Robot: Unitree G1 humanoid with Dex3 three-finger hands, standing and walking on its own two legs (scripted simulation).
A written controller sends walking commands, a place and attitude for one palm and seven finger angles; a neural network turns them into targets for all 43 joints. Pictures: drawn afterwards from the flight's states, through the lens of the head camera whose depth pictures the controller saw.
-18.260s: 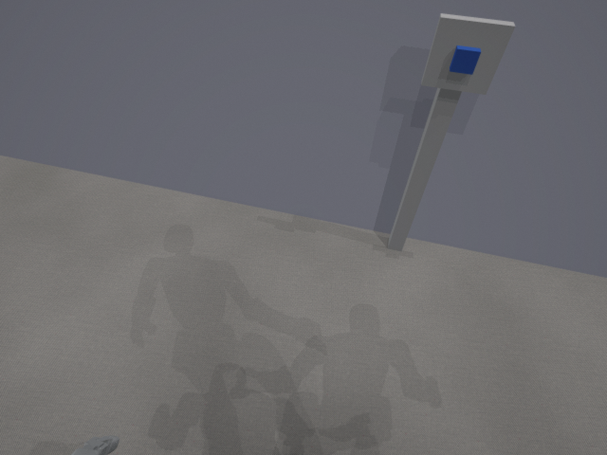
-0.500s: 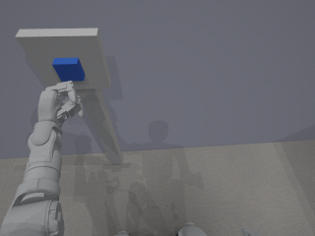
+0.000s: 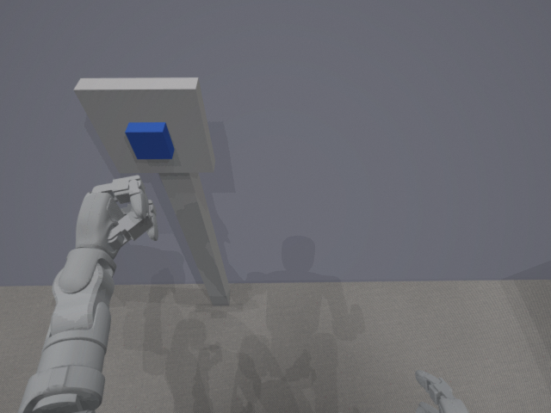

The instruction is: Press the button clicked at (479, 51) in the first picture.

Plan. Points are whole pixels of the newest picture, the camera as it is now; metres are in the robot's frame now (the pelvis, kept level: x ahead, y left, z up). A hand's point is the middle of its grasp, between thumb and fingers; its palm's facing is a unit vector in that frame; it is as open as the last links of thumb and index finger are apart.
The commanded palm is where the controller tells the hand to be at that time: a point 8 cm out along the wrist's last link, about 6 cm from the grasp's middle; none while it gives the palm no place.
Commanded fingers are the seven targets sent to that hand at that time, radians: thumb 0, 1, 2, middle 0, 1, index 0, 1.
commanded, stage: draw the hand back to the body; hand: left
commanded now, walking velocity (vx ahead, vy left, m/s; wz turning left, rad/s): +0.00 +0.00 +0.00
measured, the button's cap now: (151, 139) +0.51 +0.22 +0.10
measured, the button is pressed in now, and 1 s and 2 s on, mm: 0 0 0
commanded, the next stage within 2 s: step back with the hand held close in 1.30 s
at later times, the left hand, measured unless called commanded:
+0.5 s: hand (93, 269) +0.26 +0.22 +0.13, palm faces +0.23 -0.94 -0.24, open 3.1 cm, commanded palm +0.22 +0.26 +0.15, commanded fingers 0.00 0.90 0.90 -1.30 -1.50 -1.30 -1.50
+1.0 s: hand (6, 306) +0.20 +0.25 +0.18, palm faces +0.39 -0.83 -0.40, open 3.1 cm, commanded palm +0.14 +0.29 +0.21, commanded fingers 0.00 0.90 0.90 -1.30 -1.50 -1.30 -1.50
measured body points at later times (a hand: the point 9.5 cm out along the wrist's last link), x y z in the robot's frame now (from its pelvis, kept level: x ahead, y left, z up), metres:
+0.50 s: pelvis -0.01 +0.00 +0.03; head -0.01 -0.02 +0.48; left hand +0.24 +0.27 +0.15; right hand +0.18 -0.23 -0.05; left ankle -0.04 +0.13 -0.71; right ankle +0.02 -0.14 -0.71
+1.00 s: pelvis +0.01 +0.01 +0.03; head -0.01 -0.01 +0.48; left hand +0.17 +0.29 +0.21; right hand +0.20 -0.20 -0.05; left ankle -0.04 +0.13 -0.71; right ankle +0.02 -0.14 -0.71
